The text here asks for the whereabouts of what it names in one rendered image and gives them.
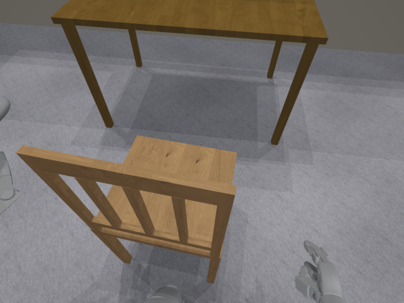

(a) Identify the robot left hand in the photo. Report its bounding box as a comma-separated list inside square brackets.
[0, 98, 21, 214]

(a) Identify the table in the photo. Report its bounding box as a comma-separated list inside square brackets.
[51, 0, 328, 145]

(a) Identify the chair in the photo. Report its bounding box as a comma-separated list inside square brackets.
[16, 135, 237, 283]

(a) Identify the robot left thigh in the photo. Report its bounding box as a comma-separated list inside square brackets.
[145, 287, 185, 303]

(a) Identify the robot right hand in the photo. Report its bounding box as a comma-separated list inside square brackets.
[295, 241, 344, 303]

